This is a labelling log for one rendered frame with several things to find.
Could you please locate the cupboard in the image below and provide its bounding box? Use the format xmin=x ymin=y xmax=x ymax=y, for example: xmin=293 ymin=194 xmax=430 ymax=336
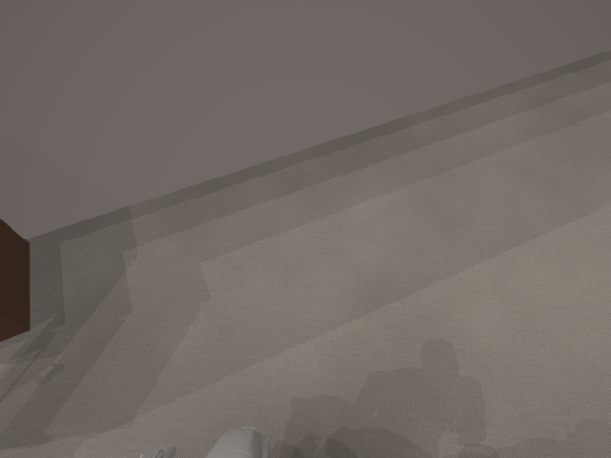
xmin=0 ymin=219 xmax=30 ymax=342

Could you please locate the robot left thigh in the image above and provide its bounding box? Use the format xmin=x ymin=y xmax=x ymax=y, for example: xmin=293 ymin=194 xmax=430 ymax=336
xmin=205 ymin=428 xmax=270 ymax=458

